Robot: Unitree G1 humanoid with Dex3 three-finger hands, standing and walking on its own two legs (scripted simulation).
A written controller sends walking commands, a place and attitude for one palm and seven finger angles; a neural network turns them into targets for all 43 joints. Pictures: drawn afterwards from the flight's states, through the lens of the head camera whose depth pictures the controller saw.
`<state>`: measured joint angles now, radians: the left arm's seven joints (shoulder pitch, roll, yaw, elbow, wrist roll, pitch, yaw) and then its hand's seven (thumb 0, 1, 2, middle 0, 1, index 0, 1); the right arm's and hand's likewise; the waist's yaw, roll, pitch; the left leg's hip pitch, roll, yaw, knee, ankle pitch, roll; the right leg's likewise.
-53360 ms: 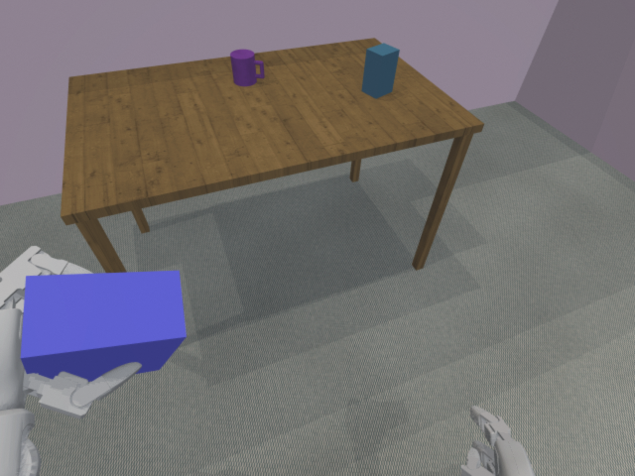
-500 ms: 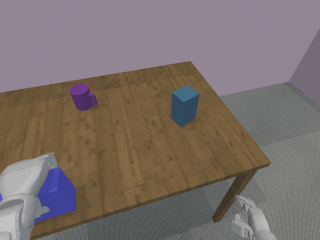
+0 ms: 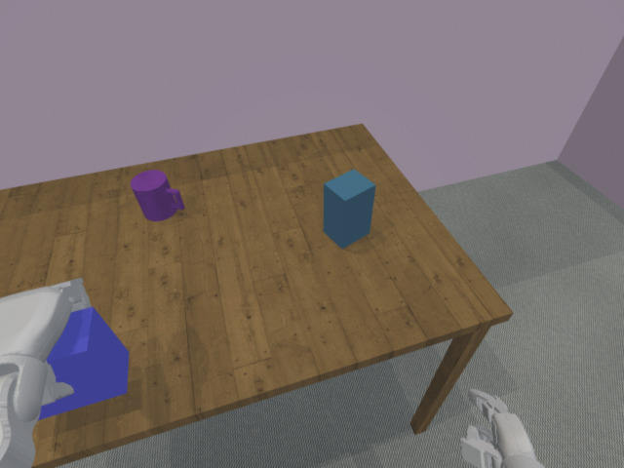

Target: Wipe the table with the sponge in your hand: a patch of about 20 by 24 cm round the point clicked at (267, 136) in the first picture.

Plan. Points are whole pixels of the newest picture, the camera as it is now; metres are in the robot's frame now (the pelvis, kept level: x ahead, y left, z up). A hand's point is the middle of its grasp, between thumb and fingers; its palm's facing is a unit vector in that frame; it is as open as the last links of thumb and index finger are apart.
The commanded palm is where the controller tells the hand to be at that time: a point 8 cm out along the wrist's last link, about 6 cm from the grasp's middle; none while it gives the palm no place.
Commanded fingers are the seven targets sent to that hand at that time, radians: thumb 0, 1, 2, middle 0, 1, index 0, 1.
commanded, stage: lift the sponge slowly off the table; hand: left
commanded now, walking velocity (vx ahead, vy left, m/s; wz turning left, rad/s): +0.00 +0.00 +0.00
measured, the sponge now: (61, 374) +0.19 +0.37 +0.01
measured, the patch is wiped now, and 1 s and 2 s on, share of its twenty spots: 1.00 1.00 1.00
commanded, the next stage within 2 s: bring the sponge back beside the body in 0.58 s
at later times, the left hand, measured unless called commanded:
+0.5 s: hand (21, 340) +0.19 +0.37 +0.10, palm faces -0.03 -0.05 -1.00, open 10.4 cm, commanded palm +0.17 +0.35 +0.17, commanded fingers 0.00 0.10 1.30 -1.20 -1.60 -1.20 -1.60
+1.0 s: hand (42, 337) +0.20 +0.35 +0.10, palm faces +0.00 -0.08 -1.00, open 10.4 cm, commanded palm +0.17 +0.33 +0.17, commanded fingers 0.00 0.10 1.30 -1.20 -1.60 -1.20 -1.60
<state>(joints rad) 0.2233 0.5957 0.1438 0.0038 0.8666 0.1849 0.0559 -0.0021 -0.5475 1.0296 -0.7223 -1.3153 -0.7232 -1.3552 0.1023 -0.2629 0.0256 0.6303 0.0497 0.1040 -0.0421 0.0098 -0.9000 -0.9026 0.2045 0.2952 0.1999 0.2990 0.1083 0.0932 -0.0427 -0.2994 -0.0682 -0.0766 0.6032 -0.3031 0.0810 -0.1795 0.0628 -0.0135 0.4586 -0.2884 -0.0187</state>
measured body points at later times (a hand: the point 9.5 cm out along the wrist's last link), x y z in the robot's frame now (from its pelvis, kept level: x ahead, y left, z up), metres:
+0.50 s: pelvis -0.01 -0.01 +0.00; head -0.02 -0.02 +0.45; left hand +0.19 +0.36 +0.15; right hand +0.23 -0.21 -0.07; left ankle +0.00 +0.06 -0.73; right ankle -0.03 -0.12 -0.73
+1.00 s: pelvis -0.01 +0.00 +0.01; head -0.03 -0.02 +0.45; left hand +0.19 +0.35 +0.15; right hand +0.22 -0.20 -0.08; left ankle +0.00 +0.06 -0.73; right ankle -0.03 -0.12 -0.73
